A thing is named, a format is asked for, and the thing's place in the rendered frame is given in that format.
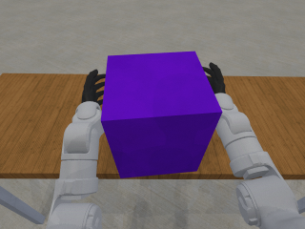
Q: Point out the right robot hand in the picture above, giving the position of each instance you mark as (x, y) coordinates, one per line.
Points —
(216, 79)

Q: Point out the table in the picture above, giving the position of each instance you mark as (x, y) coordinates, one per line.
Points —
(36, 109)

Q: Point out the left robot hand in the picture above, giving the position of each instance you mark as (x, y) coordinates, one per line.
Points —
(90, 88)

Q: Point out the left robot forearm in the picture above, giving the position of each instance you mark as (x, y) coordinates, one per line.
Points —
(80, 149)

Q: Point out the robot left upper arm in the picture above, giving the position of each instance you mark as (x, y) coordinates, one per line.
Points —
(76, 216)

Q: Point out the right robot forearm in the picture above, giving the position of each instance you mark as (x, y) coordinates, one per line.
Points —
(247, 158)

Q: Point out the robot right upper arm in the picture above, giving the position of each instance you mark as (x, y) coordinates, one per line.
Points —
(267, 203)

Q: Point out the carton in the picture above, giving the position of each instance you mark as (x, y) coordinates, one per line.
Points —
(159, 113)

